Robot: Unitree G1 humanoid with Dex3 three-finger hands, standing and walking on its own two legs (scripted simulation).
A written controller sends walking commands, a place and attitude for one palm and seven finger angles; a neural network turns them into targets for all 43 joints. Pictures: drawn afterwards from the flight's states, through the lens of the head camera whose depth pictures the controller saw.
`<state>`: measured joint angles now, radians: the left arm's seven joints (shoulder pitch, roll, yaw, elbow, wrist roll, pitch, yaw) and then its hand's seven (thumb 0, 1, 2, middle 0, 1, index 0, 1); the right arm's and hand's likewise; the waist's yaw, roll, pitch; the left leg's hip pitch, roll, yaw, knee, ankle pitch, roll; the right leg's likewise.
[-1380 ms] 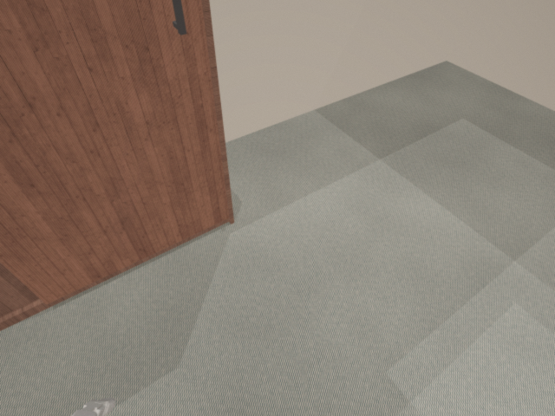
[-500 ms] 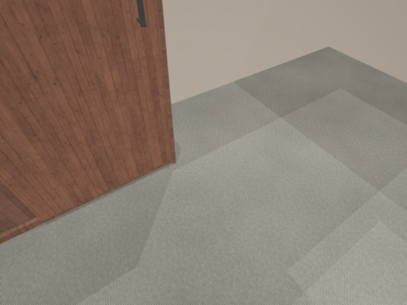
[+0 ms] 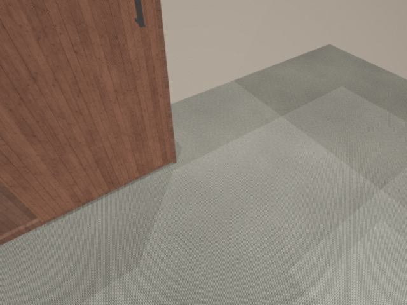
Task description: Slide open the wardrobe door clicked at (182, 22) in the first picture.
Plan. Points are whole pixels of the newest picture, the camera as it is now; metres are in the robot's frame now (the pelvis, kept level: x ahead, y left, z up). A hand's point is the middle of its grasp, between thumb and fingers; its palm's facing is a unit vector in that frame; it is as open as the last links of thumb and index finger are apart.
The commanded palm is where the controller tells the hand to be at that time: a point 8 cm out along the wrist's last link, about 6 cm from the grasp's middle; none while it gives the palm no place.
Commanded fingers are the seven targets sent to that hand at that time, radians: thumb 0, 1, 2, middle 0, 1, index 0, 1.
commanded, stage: look at it before walking up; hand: right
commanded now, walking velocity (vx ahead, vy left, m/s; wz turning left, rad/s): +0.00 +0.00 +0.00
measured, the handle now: (135, 0) +0.98 +0.29 +0.19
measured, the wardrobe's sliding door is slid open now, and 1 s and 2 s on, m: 0.00 0.00 0.00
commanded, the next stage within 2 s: walk to a spot facing it in 0.06 s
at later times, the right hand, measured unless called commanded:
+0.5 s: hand out of the picture +0.02 -0.24 -0.20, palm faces +0.13 +0.97 -0.19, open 7.4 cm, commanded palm none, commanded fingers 0.00 -0.90 -0.90 0.20 0.30 0.20 0.30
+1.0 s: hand (292, 239) +0.34 -0.23 -0.19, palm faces +0.13 +0.97 -0.18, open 7.3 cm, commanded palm none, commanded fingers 0.00 -0.90 -0.90 0.20 0.30 0.20 0.30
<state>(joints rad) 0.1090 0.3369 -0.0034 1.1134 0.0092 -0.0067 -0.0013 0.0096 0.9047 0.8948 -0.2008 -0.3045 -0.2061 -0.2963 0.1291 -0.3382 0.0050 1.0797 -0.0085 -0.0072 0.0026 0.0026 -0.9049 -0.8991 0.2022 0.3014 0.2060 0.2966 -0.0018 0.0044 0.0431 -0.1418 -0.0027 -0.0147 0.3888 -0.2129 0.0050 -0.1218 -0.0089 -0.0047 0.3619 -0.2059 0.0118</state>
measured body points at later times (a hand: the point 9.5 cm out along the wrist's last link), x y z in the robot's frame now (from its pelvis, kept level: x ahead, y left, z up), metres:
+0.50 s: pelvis +0.05 -0.04 -0.02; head +0.05 -0.06 +0.43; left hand +0.08 +0.21 -0.16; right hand +0.01 -0.29 -0.18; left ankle +0.00 +0.11 -0.74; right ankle +0.04 -0.13 -0.75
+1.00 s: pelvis +0.25 -0.04 -0.03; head +0.29 -0.04 +0.41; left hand +0.18 +0.17 -0.19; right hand +0.33 -0.28 -0.17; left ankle +0.35 +0.04 -0.75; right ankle +0.07 -0.13 -0.69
